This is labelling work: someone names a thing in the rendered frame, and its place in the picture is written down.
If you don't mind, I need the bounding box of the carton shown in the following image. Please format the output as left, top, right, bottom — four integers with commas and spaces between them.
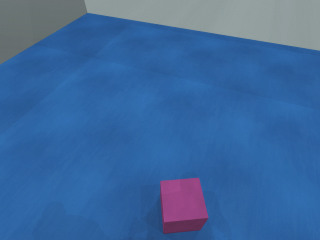
160, 177, 209, 234

